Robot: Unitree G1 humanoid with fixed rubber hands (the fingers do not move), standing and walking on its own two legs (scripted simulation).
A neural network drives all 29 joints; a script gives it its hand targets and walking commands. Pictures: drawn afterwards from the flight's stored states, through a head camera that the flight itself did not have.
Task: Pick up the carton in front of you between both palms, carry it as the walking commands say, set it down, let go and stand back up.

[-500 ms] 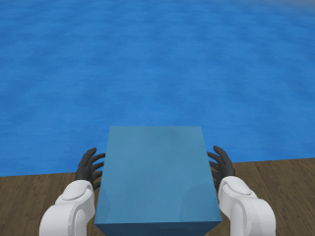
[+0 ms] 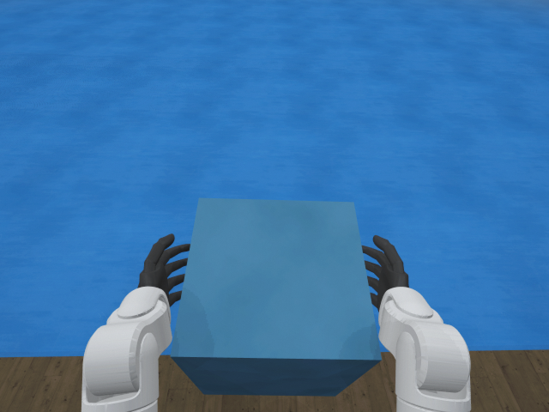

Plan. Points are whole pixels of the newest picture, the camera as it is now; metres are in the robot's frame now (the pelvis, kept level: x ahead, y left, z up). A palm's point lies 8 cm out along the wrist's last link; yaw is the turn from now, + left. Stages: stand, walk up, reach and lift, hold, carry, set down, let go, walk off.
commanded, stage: carry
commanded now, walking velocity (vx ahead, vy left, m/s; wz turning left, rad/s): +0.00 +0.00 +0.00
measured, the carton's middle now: (273, 305) +0.28 +0.00 +0.03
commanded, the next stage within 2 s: none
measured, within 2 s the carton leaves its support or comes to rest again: neither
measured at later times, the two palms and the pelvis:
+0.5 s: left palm (187, 212) +0.40 +0.13 +0.10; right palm (376, 219) +0.39 -0.17 +0.10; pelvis +0.06 +0.00 +0.01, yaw -2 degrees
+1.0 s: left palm (188, 227) +0.37 +0.12 +0.11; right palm (388, 232) +0.36 -0.18 +0.11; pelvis +0.04 -0.01 +0.00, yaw -3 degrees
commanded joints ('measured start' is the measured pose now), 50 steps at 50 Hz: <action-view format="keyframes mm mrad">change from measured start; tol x16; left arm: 1 -509 -530 -515 13 -172 -8 -14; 13 -932 -720 -423 310 -180 -73 33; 50 -913 -738 -458 245 -173 -54 -1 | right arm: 1 -550 532 545 26 215 -14 21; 14 -949 730 425 334 211 -90 -14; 50 -927 762 472 297 202 -60 12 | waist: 1 24 18 -242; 17 -17 18 -440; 50 1 -41 -329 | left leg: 1 366 175 -155 12 586 68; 4 288 167 -195 -33 422 103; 18 411 123 -118 93 756 103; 26 269 36 -37 70 434 57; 31 473 117 -122 52 787 108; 38 130 -12 8 33 41 3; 44 345 109 -84 59 539 59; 50 257 85 -65 37 185 30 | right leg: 1 -121 -105 86 11 262 28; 20 79 -65 129 -28 533 61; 26 188 -114 131 47 954 43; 32 38 -54 136 -142 398 65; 37 293 -188 165 -22 1219 34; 45 93 -104 124 -40 548 52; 50 95 -151 144 -53 635 18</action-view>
